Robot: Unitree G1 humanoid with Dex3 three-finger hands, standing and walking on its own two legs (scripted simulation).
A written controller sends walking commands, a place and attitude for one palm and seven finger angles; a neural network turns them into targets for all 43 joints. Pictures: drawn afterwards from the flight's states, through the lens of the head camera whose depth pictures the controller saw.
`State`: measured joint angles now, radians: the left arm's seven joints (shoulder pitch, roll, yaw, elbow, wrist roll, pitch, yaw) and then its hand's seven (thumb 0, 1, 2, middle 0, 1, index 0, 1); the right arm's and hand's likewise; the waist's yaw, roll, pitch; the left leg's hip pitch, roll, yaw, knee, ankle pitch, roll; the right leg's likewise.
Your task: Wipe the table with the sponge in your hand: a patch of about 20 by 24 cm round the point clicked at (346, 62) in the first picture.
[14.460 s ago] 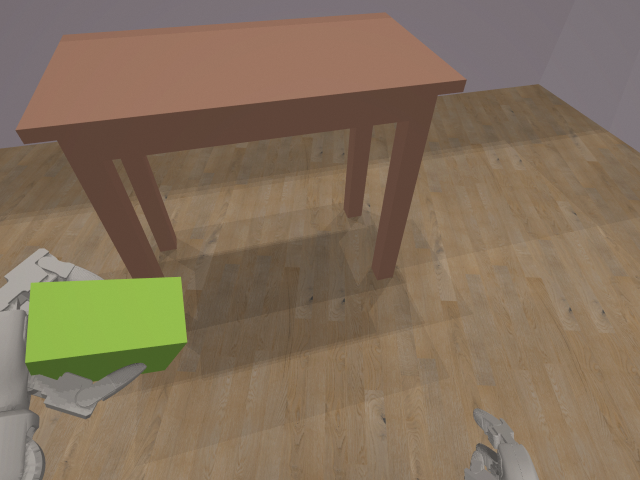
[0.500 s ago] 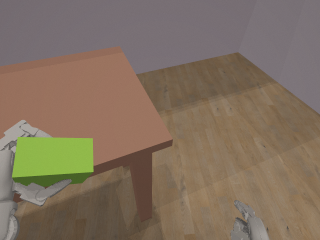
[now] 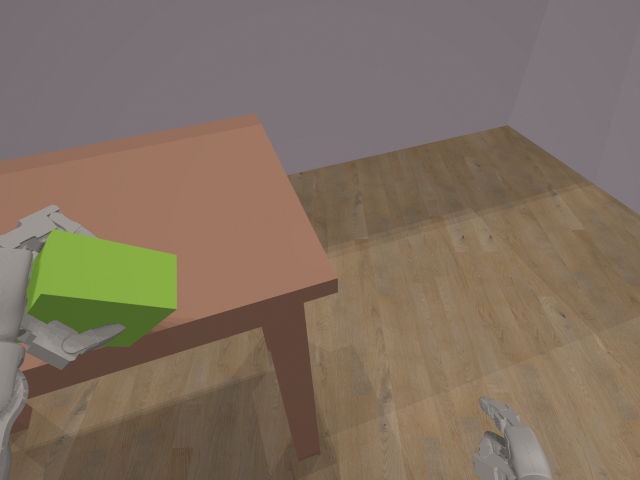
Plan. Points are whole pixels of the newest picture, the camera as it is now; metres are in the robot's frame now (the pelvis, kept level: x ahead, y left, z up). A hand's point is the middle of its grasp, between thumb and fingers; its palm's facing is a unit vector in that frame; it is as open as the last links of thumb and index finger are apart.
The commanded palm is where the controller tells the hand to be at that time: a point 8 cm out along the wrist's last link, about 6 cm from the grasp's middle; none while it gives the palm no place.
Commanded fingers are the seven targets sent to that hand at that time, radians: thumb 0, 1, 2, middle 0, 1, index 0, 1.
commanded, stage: turn the palm down, sponge in hand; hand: left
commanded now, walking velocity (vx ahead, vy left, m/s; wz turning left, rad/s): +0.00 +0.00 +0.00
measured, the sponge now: (115, 298) +0.24 +0.25 +0.16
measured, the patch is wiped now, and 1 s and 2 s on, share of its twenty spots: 0.00 0.00 0.00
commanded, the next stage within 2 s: move the sponge above the wiping area in 1.74 s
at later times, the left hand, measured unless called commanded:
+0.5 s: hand (70, 275) +0.23 +0.27 +0.20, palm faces +0.32 -0.42 -0.85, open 10.3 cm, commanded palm +0.19 +0.29 +0.26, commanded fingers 0.00 0.10 1.30 -1.20 -1.60 -1.20 -1.60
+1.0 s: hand (40, 249) +0.24 +0.30 +0.23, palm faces +0.28 -0.18 -0.94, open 10.3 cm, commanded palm +0.18 +0.30 +0.30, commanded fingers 0.00 0.10 1.30 -1.20 -1.60 -1.20 -1.60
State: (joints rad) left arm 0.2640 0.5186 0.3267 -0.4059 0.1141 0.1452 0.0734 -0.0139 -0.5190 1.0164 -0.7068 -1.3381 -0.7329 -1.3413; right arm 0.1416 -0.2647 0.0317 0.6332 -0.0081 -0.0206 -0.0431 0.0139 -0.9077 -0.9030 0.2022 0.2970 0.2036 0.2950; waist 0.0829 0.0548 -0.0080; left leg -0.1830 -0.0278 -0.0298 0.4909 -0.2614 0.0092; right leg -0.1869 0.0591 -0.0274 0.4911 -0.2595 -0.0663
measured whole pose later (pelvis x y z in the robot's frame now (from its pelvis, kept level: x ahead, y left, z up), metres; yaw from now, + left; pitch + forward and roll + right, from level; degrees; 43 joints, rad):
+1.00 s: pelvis -0.01 +0.02 +0.01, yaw -1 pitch -4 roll +1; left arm -0.04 0.68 0.05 -0.43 0.63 0.59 -0.16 -0.01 -0.52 1.02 -0.71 -1.34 -0.73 -1.34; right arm -0.02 -0.29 0.08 0.65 0.05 0.08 -0.07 0.01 -0.91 -0.90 0.20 0.30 0.20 0.29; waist 0.14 0.13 -0.01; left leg -0.13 -0.06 0.00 0.40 -0.20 0.04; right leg -0.16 0.03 0.00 0.44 -0.21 -0.04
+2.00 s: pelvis -0.01 +0.00 +0.00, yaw -2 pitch -5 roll +1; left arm -0.08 0.67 0.02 -0.36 0.76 0.60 -0.11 -0.01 -0.52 1.02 -0.71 -1.34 -0.73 -1.34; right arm -0.04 -0.28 0.08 0.66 0.05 0.13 -0.05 0.01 -0.91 -0.90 0.20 0.30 0.20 0.29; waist 0.14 0.13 -0.01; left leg -0.11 -0.04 0.01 0.39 -0.20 0.02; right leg -0.15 0.05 0.01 0.45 -0.21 -0.06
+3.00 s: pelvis -0.01 +0.02 +0.01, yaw -1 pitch -3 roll +1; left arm -0.26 0.65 -0.05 -0.01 0.86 0.50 -0.19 -0.01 -0.52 1.02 -0.71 -1.34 -0.73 -1.34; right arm 0.02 -0.29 0.08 0.69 0.05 0.09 -0.05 0.01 -0.91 -0.90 0.20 0.30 0.20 0.29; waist 0.11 0.12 -0.01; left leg -0.14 -0.06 -0.01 0.38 -0.20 0.04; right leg -0.17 0.03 0.00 0.43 -0.22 -0.04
